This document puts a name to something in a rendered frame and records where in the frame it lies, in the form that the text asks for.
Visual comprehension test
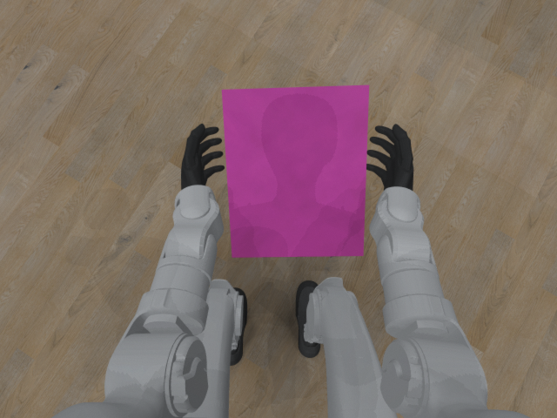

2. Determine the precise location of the robot right forearm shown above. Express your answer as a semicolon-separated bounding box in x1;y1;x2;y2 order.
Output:
369;186;487;384

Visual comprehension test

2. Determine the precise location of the robot left upper arm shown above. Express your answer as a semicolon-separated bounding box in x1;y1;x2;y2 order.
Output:
51;332;208;418

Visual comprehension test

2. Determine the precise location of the right robot thigh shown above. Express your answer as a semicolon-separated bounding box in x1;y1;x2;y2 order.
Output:
309;287;398;418

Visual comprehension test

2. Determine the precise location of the robot left hand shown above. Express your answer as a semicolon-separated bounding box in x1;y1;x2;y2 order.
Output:
181;124;225;190

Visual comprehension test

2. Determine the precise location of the robot left forearm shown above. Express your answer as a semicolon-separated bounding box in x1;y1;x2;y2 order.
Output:
104;185;224;394

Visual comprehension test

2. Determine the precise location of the robot left foot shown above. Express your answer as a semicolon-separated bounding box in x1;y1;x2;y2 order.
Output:
230;287;247;366

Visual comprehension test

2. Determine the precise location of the robot right hand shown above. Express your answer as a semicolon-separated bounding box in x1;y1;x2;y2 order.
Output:
366;124;413;190

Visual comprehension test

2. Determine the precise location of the robot right upper arm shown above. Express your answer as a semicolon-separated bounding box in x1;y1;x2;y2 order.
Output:
380;336;530;418

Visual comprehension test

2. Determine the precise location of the carton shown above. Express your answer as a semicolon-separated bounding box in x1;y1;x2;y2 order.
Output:
222;85;369;258

